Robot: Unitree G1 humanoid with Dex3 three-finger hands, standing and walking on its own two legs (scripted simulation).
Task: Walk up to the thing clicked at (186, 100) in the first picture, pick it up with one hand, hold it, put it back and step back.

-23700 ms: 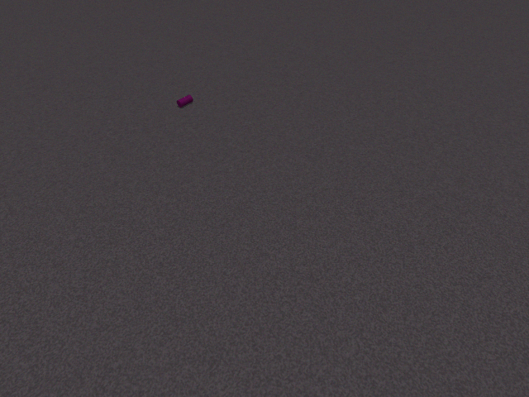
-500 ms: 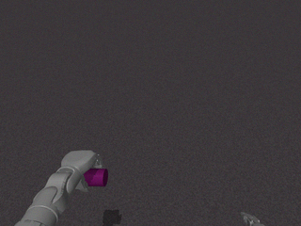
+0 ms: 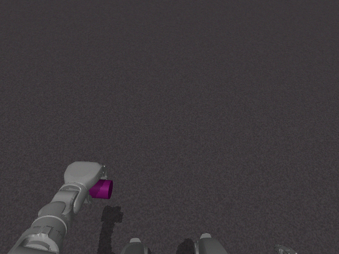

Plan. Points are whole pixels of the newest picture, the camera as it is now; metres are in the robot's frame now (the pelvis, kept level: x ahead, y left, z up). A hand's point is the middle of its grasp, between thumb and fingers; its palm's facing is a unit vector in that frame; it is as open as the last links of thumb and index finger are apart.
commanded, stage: crouch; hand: left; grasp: from above
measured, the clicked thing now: (92, 188) +0.33 +0.22 -0.14
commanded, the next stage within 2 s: lower in 1.40 s
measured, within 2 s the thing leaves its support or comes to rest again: neither
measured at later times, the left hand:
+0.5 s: hand (105, 192) +0.38 +0.24 -0.35, palm faces -0.47 +0.04 -0.88, open 8.0 cm
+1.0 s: hand (111, 194) +0.41 +0.25 -0.47, palm faces -0.48 +0.02 -0.88, open 8.0 cm
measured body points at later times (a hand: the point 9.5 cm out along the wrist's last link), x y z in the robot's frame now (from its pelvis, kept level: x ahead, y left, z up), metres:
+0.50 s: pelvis -0.04 +0.01 -0.20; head +0.16 +0.03 +0.20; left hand +0.40 +0.24 -0.30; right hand -0.01 -0.27 -0.32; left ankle +0.03 +0.12 -0.67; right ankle +0.04 -0.14 -0.67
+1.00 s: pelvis -0.05 +0.00 -0.30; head +0.19 +0.04 +0.08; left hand +0.43 +0.24 -0.42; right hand -0.01 -0.29 -0.41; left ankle +0.03 +0.12 -0.67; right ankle +0.04 -0.14 -0.67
